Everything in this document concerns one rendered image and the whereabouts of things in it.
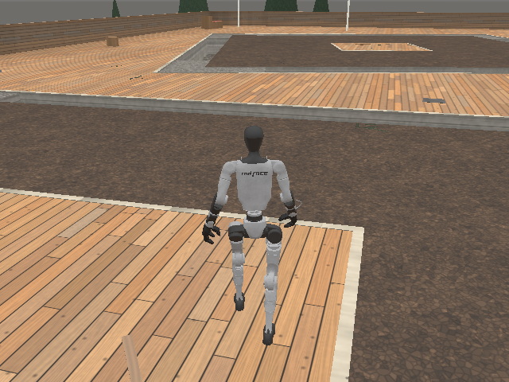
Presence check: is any right robot forearm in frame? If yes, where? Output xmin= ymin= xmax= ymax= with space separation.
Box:
xmin=284 ymin=190 xmax=297 ymax=217

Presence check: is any left robot upper arm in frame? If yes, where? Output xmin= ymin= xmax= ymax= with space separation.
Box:
xmin=215 ymin=160 xmax=238 ymax=205

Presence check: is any left robot forearm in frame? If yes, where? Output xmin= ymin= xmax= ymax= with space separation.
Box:
xmin=205 ymin=193 xmax=223 ymax=228

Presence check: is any robot left foot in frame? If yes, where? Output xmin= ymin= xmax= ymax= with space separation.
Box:
xmin=234 ymin=292 xmax=245 ymax=311

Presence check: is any robot left hand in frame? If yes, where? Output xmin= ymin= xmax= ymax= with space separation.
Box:
xmin=202 ymin=224 xmax=220 ymax=244

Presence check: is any right robot upper arm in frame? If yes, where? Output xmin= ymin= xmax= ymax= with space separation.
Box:
xmin=270 ymin=160 xmax=293 ymax=203

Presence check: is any robot right hand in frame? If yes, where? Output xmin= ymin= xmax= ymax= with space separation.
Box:
xmin=278 ymin=213 xmax=297 ymax=228

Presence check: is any robot right shin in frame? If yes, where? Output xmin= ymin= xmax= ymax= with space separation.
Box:
xmin=264 ymin=276 xmax=278 ymax=333

